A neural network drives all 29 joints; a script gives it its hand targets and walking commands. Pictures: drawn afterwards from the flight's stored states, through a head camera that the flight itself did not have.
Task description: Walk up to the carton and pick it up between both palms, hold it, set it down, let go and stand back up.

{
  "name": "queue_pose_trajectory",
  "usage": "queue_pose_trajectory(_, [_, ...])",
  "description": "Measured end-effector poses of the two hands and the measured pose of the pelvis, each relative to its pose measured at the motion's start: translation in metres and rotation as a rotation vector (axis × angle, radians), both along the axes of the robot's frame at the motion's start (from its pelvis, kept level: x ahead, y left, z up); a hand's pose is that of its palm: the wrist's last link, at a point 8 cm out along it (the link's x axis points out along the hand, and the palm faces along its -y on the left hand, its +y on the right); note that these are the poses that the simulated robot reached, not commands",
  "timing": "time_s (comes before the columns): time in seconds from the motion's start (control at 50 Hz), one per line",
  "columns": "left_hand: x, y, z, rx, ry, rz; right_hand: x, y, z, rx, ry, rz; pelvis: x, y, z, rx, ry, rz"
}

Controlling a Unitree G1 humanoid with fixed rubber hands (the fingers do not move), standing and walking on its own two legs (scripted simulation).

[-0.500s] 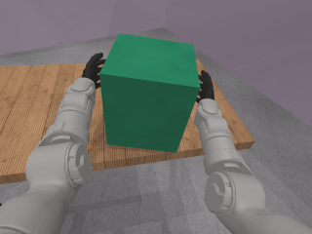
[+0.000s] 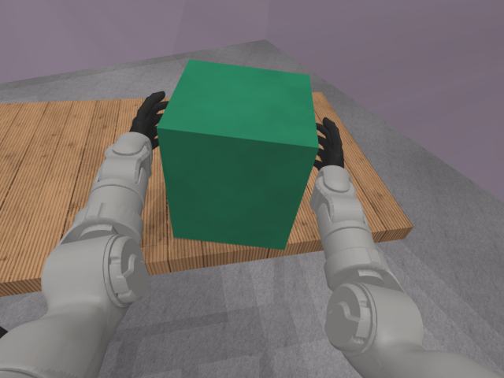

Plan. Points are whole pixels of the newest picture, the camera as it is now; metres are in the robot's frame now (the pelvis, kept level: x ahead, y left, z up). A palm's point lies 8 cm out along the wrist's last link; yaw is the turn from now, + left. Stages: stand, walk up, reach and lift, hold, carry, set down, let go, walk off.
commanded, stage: set down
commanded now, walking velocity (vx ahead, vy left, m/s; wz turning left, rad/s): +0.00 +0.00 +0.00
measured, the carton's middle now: (239, 159) +0.45 +0.01 +0.11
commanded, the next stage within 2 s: none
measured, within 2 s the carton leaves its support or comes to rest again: neither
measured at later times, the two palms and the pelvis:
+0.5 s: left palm (141, 140) +0.44 +0.17 +0.15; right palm (327, 167) +0.40 -0.14 +0.14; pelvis +0.00 +0.00 +0.00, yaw +0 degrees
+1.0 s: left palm (142, 142) +0.45 +0.17 +0.15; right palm (328, 167) +0.40 -0.14 +0.14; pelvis +0.00 +0.00 +0.00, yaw +0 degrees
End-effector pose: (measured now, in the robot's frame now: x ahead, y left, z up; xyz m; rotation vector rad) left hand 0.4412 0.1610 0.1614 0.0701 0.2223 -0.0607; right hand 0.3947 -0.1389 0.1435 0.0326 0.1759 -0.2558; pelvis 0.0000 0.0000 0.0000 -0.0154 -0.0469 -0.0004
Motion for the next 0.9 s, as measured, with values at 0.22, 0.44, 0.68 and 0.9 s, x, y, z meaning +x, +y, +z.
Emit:
queue_pose_trajectory(0.22, [0.0011, 0.0044, -0.0065, -0.016, -0.001, -0.001, 0.0016, 0.0029, -0.0015, -0.012, -0.021, 0.012, 0.0012, 0.0003, 0.0000, 0.000, 0.002, 0.000])
queue_pose_trajectory(0.44, [0.0019, 0.0044, -0.0070, -0.011, -0.012, -0.008, 0.0018, 0.0023, -0.0024, -0.023, -0.035, 0.018, 0.0012, 0.0002, 0.0000, 0.000, 0.002, 0.001])
queue_pose_trajectory(0.68, [0.0025, 0.0050, -0.0081, -0.015, -0.020, -0.014, 0.0022, 0.0016, -0.0034, -0.022, -0.046, 0.025, 0.0010, 0.0003, 0.0000, 0.000, 0.002, 0.001])
queue_pose_trajectory(0.9, [0.0043, 0.0057, -0.0092, -0.027, -0.025, -0.020, 0.0034, 0.0008, -0.0044, -0.023, -0.056, 0.032, 0.0006, 0.0004, 0.0000, 0.000, 0.001, 0.002])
